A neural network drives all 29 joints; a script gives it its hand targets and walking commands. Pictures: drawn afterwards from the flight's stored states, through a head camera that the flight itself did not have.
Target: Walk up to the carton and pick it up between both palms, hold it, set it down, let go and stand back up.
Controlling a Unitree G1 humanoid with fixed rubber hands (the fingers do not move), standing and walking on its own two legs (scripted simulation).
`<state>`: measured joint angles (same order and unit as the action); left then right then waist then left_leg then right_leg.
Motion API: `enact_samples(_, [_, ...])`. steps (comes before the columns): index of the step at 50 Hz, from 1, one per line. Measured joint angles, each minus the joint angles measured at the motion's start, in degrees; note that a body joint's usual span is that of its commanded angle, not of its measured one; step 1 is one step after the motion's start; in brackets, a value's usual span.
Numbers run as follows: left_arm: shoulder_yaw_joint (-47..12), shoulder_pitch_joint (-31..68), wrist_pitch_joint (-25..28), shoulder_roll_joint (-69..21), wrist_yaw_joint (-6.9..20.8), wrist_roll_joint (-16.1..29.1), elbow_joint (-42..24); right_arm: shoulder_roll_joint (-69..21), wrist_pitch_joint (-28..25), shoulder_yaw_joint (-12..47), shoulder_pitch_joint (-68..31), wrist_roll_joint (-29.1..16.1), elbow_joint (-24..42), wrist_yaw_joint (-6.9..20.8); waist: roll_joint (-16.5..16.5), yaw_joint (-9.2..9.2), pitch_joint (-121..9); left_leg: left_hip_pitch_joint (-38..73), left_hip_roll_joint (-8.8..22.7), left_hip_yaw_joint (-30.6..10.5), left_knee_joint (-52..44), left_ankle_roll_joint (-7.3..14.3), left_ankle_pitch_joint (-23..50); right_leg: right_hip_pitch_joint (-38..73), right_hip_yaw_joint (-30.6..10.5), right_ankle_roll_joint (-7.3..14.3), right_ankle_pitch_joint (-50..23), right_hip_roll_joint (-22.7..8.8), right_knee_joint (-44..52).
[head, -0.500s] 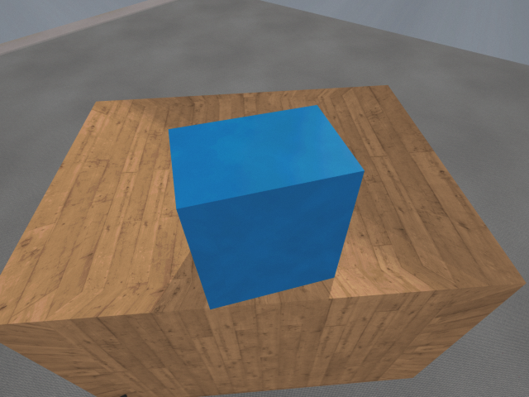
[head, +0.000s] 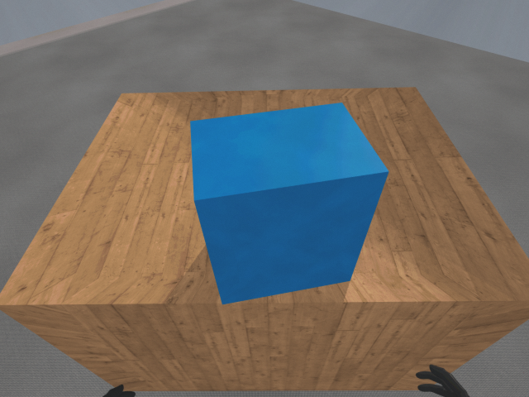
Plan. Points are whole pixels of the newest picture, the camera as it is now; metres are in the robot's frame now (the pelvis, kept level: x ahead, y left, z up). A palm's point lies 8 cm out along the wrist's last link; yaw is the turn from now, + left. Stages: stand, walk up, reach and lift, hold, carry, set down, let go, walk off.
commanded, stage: walk up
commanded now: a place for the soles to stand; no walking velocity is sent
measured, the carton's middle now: (278, 209) +0.42 -0.01 +0.06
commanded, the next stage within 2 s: reach and lift in 0.58 s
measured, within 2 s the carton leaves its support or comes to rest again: neither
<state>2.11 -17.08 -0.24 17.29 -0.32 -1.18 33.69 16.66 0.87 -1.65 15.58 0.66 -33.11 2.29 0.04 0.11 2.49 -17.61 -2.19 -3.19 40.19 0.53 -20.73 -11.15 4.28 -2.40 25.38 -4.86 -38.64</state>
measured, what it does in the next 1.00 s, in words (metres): stands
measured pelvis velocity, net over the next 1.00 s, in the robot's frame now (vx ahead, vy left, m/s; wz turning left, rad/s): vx -0.02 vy -0.02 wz -0.05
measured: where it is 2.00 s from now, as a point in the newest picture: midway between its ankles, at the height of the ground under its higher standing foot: outside the picture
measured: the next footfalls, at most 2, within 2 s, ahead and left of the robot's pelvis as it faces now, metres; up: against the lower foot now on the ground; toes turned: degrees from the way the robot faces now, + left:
none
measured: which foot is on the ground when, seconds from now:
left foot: down 0.00-1.00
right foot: down 0.00-1.00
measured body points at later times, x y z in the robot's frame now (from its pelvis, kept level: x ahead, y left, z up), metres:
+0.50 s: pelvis -0.01 -0.01 +0.01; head +0.00 -0.01 +0.46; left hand +0.07 +0.27 -0.09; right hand +0.13 -0.26 -0.09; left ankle +0.01 +0.12 -0.72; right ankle -0.05 -0.14 -0.72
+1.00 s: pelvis -0.02 -0.02 +0.03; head -0.04 +0.00 +0.48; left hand +0.16 +0.23 -0.05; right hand +0.16 -0.27 -0.04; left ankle +0.01 +0.12 -0.72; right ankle -0.05 -0.14 -0.72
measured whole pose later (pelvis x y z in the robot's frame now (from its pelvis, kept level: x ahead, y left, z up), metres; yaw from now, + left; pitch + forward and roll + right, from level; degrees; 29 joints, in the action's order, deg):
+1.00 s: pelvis -0.02 -0.02 +0.03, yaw -3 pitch -5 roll +0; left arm 5.8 -9.0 -8.8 12.4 -2.6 -1.1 29.5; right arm 14.0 -12.3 -1.3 7.0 0.6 -44.6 4.0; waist 2.6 2.2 2.5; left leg -6.0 1.7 -0.2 20.9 -1.9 -9.6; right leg -2.0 -0.1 -0.1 14.3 -0.3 -21.5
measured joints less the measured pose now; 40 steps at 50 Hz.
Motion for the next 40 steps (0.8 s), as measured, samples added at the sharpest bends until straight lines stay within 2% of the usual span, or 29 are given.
enact_samples(7, [-0.6, -1.2, 1.1, -0.7, -0.1, -0.3, 0.2, -0.2, 0.7, 0.0, 0.1, 0.3, -1.2, -0.3, -1.2, -0.18, -0.1, -0.2, 0.6, -2.0, -0.9, -0.9, 1.2, 1.2, 1.0, 0.6, -1.5, 1.4, 2.7])
enact_samples(15, [-0.2, -2.5, 0.0, 0.7, 0.1, -0.1, 0.9, -0.5, -0.4, -0.1, 0.2, 0.3, -0.9, -0.1, 0.1, 0.36, 0.2, 0.3, -0.8, -1.4, -2.3, -0.2, 2.4, 0.8, 0.8, 0.6, -1.0, -0.1, 1.4])
enact_samples(18, [0.0, -2.5, 0.1, 0.6, 0.0, 0.0, 0.9, -0.4, 0.1, 0.1, 0.4, 0.0, -1.6, -0.6, 0.0, 0.18, -0.1, -0.1, -0.6, -2.0, -2.0, -0.5, 2.4, 0.6, -0.3, 0.8, -1.1, 1.1, 1.5])
enact_samples(22, [-0.8, -3.2, 1.2, -0.2, -0.1, -0.4, 0.7, -0.3, 0.8, 0.0, 0.4, 0.4, -2.3, -0.8, -1.2, 0.12, -0.4, -0.2, 0.2, -3.2, -2.4, -1.1, 2.8, 1.8, 0.7, 1.2, -2.5, 2.2, 4.0])
enact_samples(29, [-0.8, -3.9, 0.3, 0.5, 0.1, -0.2, 1.1, -0.5, -0.2, 0.0, 0.0, 0.6, -1.8, -0.4, -0.3, 0.33, 0.0, 0.5, -0.8, -2.3, -3.6, -0.5, 3.6, 1.6, 0.3, 0.5, -2.0, 0.8, 3.2])
enact_samples(32, [0.4, -0.8, -5.6, 0.5, -1.2, 0.8, 0.6, -1.8, -8.8, -2.9, -7.0, 3.7, -14.3, 0.5, 0.0, 1.64, -0.3, -1.4, 0.6, -0.3, -2.0, -0.8, 2.9, -1.4, -1.7, 0.7, -2.0, 1.8, 1.3])
enact_samples(35, [1.5, 4.4, -8.9, -0.1, -1.9, 0.3, -1.3, -2.5, -15.0, -3.5, -13.3, 3.6, -23.2, 1.3, 0.1, 1.60, 1.2, -0.6, 1.8, 0.4, -2.8, -1.1, 3.6, -0.8, -2.2, 1.1, -4.4, 2.8, 2.8])
enact_samples(37, [1.8, 7.2, -9.8, -0.9, -1.9, 0.1, -2.5, -2.7, -16.7, -2.8, -14.8, 3.0, -24.6, 1.6, 0.2, 1.30, 2.0, 1.7, 2.3, 0.5, -5.5, -1.5, 5.0, 1.6, -2.2, 1.3, -5.7, 3.3, 5.8])
enact_samples(40, [2.0, 9.3, -10.4, -2.1, -1.7, -0.1, -3.4, -2.9, -16.9, -1.5, -14.4, 2.2, -22.5, 1.7, 0.8, 0.90, 1.7, 5.6, 3.0, 1.1, -10.8, -2.1, 7.6, 5.0, -2.7, 1.6, -7.9, 3.9, 10.9])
